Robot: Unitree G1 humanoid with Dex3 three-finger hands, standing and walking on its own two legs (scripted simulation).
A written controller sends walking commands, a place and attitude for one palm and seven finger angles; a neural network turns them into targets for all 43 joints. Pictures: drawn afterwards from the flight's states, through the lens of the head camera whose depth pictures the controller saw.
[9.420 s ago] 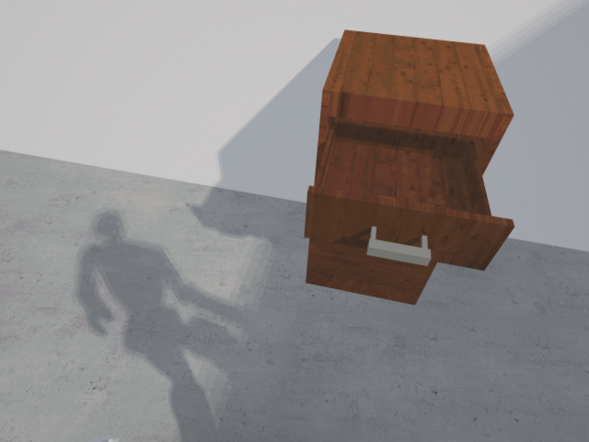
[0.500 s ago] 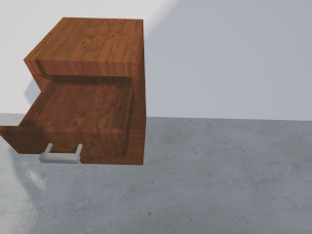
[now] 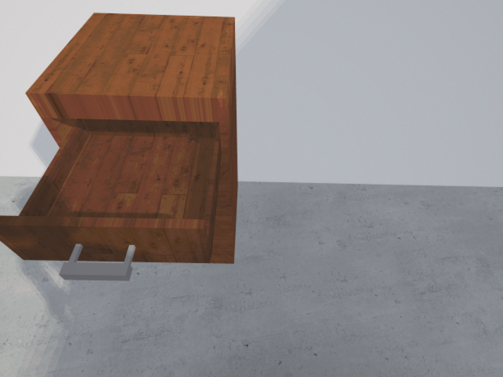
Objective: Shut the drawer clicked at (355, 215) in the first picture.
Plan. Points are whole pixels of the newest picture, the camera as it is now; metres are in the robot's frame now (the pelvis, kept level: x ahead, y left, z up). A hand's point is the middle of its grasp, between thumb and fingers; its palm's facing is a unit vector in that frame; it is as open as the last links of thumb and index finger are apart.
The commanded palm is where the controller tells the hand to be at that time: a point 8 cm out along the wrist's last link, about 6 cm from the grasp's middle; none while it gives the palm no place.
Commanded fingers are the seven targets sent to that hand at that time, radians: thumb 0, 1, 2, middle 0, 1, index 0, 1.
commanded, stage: shuffle to correct the standing spot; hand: left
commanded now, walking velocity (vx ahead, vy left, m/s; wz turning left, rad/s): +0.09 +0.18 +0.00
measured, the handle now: (100, 260) +0.32 +0.31 -0.07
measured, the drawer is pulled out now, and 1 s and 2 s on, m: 0.30 0.30 0.30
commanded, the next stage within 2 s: come to a stop and stand still in 0.42 s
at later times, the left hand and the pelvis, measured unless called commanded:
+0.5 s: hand out of the picture +0.04 +0.25 -0.17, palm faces +0.13 -0.96 -0.23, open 7.3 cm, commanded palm none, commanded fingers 0.00 0.90 0.90 -0.20 -0.30 -0.20 -0.30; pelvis +0.06 +0.05 +0.00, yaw +2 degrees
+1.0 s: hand out of the picture +0.07 +0.23 -0.16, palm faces +0.05 -0.97 -0.24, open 7.3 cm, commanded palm none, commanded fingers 0.00 0.90 0.90 -0.20 -0.30 -0.20 -0.30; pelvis +0.05 +0.05 +0.00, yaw +1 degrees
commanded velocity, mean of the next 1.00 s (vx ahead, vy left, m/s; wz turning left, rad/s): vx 0.00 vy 0.03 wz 0.00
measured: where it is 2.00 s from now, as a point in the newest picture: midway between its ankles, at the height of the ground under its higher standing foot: outside the picture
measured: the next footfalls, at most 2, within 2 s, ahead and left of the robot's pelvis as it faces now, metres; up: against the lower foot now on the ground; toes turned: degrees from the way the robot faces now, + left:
right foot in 0.14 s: +0.07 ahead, -0.10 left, +0.00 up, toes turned -7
left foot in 0.52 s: +0.09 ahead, +0.14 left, +0.00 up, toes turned +5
